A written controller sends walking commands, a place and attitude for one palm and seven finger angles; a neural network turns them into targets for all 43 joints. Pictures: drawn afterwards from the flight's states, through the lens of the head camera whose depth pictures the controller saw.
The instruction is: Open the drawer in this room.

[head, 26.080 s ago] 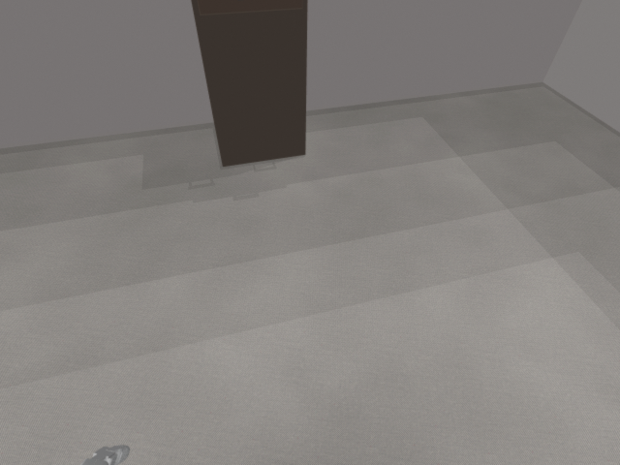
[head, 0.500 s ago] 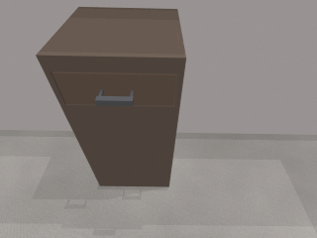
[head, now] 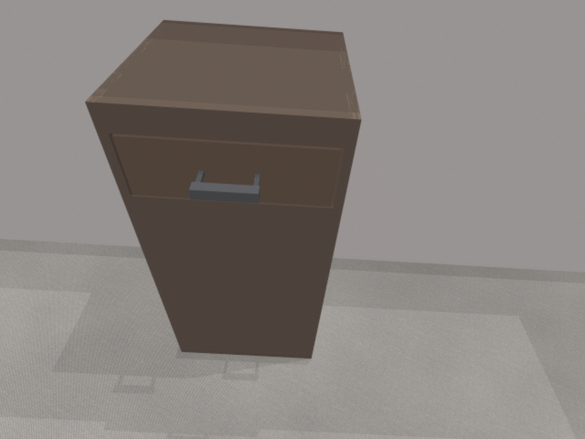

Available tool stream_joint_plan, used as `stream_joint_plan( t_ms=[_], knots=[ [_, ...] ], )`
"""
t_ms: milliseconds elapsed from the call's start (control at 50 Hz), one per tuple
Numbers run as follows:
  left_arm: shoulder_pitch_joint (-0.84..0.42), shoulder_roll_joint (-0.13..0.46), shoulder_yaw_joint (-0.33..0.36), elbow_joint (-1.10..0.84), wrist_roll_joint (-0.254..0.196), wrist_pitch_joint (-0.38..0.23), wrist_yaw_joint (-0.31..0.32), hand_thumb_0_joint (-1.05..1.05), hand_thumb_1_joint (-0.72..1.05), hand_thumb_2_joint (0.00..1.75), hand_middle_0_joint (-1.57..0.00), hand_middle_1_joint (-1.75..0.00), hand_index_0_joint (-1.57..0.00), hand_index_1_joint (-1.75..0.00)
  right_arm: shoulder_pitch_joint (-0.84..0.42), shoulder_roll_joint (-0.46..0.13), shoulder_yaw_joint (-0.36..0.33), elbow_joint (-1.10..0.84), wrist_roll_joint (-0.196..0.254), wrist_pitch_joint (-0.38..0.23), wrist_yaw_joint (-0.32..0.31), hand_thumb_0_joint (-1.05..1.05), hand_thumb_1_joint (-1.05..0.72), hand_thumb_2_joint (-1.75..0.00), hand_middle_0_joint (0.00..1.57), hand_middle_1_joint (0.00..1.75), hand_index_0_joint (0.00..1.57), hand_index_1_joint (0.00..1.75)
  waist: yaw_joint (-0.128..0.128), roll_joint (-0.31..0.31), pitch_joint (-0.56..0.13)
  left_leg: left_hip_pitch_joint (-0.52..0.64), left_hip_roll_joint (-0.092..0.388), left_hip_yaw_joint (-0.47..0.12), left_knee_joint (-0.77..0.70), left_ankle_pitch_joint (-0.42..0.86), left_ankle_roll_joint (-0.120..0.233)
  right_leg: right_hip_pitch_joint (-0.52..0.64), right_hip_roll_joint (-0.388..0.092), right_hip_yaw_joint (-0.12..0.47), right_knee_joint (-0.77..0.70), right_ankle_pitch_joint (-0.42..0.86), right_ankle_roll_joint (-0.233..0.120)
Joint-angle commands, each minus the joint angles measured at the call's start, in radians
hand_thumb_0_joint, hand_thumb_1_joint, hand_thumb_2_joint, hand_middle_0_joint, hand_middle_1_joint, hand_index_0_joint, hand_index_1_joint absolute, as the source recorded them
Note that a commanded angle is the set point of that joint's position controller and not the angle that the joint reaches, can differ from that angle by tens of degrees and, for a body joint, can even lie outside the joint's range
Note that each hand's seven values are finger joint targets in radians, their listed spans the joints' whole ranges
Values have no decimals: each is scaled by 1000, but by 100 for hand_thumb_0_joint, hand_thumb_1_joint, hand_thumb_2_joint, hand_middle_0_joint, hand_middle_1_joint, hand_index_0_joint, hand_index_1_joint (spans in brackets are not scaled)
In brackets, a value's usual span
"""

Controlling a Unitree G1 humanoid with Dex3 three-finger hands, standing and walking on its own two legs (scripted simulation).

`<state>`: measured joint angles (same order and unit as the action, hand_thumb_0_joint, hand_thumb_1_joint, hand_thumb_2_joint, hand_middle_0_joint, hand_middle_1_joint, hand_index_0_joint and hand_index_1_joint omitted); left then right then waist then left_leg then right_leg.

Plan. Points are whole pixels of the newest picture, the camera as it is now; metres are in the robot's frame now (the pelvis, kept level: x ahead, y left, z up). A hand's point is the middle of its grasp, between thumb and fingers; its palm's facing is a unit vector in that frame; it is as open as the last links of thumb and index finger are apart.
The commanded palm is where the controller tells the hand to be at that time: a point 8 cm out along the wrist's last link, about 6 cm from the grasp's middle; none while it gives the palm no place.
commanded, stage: look again from close up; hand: left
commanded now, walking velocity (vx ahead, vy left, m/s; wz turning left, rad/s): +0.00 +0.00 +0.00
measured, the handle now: (227, 184) +0.54 +0.15 +0.05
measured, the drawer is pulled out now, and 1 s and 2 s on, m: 0.00 0.00 0.00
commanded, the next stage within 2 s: raise the hand with hooked fingers in 0.06 s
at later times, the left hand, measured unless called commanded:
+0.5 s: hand (165, 394) +0.19 +0.18 -0.02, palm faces +0.05 -0.37 -0.93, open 8.1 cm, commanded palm +0.13 +0.22 +0.00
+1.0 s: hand (156, 327) +0.25 +0.20 +0.03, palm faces +0.03 -0.16 -0.99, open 11.0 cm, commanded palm +0.22 +0.22 +0.10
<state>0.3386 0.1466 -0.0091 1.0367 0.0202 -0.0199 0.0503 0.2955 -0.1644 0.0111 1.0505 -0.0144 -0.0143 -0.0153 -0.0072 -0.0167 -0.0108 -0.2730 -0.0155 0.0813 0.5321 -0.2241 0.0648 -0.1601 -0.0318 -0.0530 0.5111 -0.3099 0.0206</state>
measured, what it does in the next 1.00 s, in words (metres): stands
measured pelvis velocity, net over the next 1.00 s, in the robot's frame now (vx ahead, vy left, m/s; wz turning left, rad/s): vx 0.03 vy -0.01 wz -0.02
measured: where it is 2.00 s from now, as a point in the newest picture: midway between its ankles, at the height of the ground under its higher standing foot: outside the picture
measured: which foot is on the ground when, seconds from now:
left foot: down 0.00-1.00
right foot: down 0.00-1.00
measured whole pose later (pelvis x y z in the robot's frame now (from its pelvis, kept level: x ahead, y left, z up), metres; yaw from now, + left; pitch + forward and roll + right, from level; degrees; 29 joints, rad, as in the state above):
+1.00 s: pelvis +0.03 -0.01 -0.01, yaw -1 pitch +3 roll +1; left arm 0.30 0.37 -0.13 -0.12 0.98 0.08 0.23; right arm 0.12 -0.20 0.06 0.56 -0.02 0.13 0.01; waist 0.08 0.05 -0.07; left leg -0.38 -0.07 0.04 0.64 -0.31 0.06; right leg -0.34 0.07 0.05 0.68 -0.38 -0.05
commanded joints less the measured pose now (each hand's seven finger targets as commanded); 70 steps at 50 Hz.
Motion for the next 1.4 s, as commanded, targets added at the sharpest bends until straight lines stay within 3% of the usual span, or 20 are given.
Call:
stream_joint_plan(
  t_ms=[0, 120, 140, 160, 180, 200, 220, 240, 320, 400, 480, 560, 600, 720, 800, 860, 960, 1040, 1200, 1380],
  knots=[
    [93, 78, 17, -29, -1, -2, 1, 0, 90, 90, -20, -30, -20, -30, 43, -95, -15, -34, 0, -17, -6, 0, -90, -90, 20, 30, 20, 30, 9, 32, 77, 7, 126, -146, -155, 84, -10, -56, -64, 71, -100, 133, -53],
    [88, 89, 15, -29, 1, 3, -4, 0, 90, 90, -20, -30, -20, -30, 27, -110, -16, -29, 1, -11, -4, 0, -90, -90, 20, 30, 20, 30, 7, 30, 93, -5, 131, -156, -197, -4, -14, -55, -64, 70, -123, 106, -47],
    [96, 113, 7, -7, 11, -5, 30, 0, 90, 90, -20, -30, -20, -30, -57, -136, -14, -98, 10, -12, -4, 0, -90, -90, 20, 30, 20, 30, 33, 52, 199, -47, 130, -104, -37, 64, -43, -147, -90, 114, -173, 163, -51],
    [-717, 460, 35, -1613, 141, -158, 61, 0, 88, 89, -20, -32, -20, -32, -54, -269, -29, -472, 74, -155, -26, 0, -90, -90, 20, 30, 20, 30, -89, 385, -344, 295, 51, -134, -141, 98, -39, -145, 27, 52, 16, 158, -79],
    [-206, 356, 28, -1368, 169, -80, 129, 0, 85, 88, -20, -33, -20, -33, -122, -192, 5, -404, 60, -274, -65, 0, -90, -90, 20, 30, 20, 30, 34, 500, -310, 355, 142, -245, -224, 11, -125, -264, 21, -28, 175, -65, -81],
    [-142, 270, 1, -1313, 117, -6, 181, 0, 83, 87, -21, -34, -21, -34, -127, -188, -15, -345, 68, -310, -81, 0, -90, -90, 20, 30, 20, 30, 12, 376, -232, 204, 145, -273, -287, -186, -163, -322, 41, -37, 247, -128, -65],
    [185, 38, -143, -1040, 140, 104, 183, 0, 81, 86, -21, -36, -21, -36, -99, -129, -5, -328, 93, -308, -77, 0, -90, -90, 20, 30, 20, 30, -1, 252, -91, 121, 130, -256, -279, -257, -119, -384, 44, -18, 249, -130, -55],
    [-31, 57, -181, -1321, 150, 75, 191, 0, 78, 85, -21, -37, -21, -37, -109, -167, -10, -423, 80, -320, -65, 0, -90, -90, 20, 30, 20, 30, -16, 224, -40, 41, 109, -248, -254, -338, -91, -356, 33, -9, 214, -90, -53],
    [36, 138, -181, -1132, 533, 80, 295, 0, 69, 81, -22, -43, -22, -43, -138, -212, -36, -514, 15, -286, -43, 0, -90, -90, 20, 30, 20, 30, -28, -79, -2, -117, 37, -203, -49, -319, -51, -428, 62, 37, 75, -205, -65],
    [265, 136, -124, -873, 819, 58, 341, 0, 60, 77, -22, -50, -22, -50, -240, -204, -56, -604, 8, -128, -5, 0, -90, -90, 20, 30, 20, 30, 71, -370, 67, -252, -16, -106, 36, -274, -51, -437, 62, 161, -12, -423, -84],
    [80, 260, -36, -1036, 980, 44, 363, 0, 50, 73, -23, -55, -23, -55, -334, -183, -50, -693, 3, 14, 18, 0, -90, -90, 20, 30, 20, 30, 131, -221, -56, -274, -41, -72, 53, -206, -45, -349, 47, 207, 31, -354, -95],
    [-120, 363, 25, -1294, 1074, 31, 429, 0, 41, 69, -24, -62, -24, -62, -353, -150, -56, -723, -29, 69, 18, 0, -90, -90, 20, 30, 20, 30, 137, 177, -214, -133, -29, -109, 90, -203, -29, -385, 75, 234, 107, -291, -124],
    [-225, 418, 52, -1436, 1076, 7, 457, 0, 36, 67, -24, -64, -24, -64, -357, -149, -51, -719, -46, 73, 12, 0, -90, -90, 20, 30, 20, 30, 109, 213, -262, -44, -29, -151, 152, -158, -28, -462, 73, 278, 101, -291, -126],
    [-254, 321, -44, -1322, 1009, -15, 428, 0, 22, 61, -25, -74, -25, -74, -357, -160, -38, -679, -48, 48, 6, 0, -90, -90, 20, 30, 20, 30, 14, 69, -114, -31, -33, -171, 178, -169, -10, -511, 75, 239, 44, -257, -103],
    [-141, 264, -96, -1217, 943, 98, 300, 0, 13, 57, -25, -80, -25, -80, -366, -166, -34, -672, -6, 76, 4, 0, -90, -90, 20, 30, 20, 30, 59, -29, -115, -73, -21, -156, 63, -130, -16, -345, 79, 185, 27, -140, -84],
    [-116, 344, -40, -1287, 939, 132, 232, 0, 6, 54, -26, -84, -26, -84, -346, -163, -24, -672, -4, 98, 3, 0, -90, -90, 20, 30, 20, 30, 94, -63, -176, -44, -19, -138, 36, 31, -16, -199, 66, 176, 39, 51, -79],
    [-122, 454, 69, -1411, 989, 88, 226, 0, -6, 49, -27, -92, -27, -92, -345, -155, -6, -660, -18, 97, 16, 0, -90, -90, 20, 30, 20, 30, 129, 71, -227, 29, -13, -132, 24, 275, -30, -104, 68, 181, 68, 292, -89],
    [-170, 473, 112, -1492, 964, 81, 245, 0, -15, 45, -27, -98, -27, -98, -335, -161, -23, -644, -19, 98, 22, 0, -90, -90, 20, 30, 20, 30, 121, 113, -285, 107, -9, -138, 36, 427, -35, -70, 61, 184, 62, 415, -84],
    [-336, 445, 39, -1421, 892, 159, 123, 0, -34, 37, -29, -110, -29, -110, -343, -189, -42, -615, 11, 129, 11, 0, -90, -90, 20, 30, 20, 30, 72, -34, -220, 125, -16, -131, -7, 367, -22, -64, 55, 146, 0, 407, -57],
    [-557, 603, 122, -1430, 892, 139, 31, 0, -50, 30, -30, -120, -30, -120, -354, -183, -21, -601, 13, 155, 1, 0, -90, -90, 20, 30, 20, 30, 96, 98, -266, 191, -13, -144, -47, 477, -35, 1, 51, 108, -25, 401, -64]
  ],
)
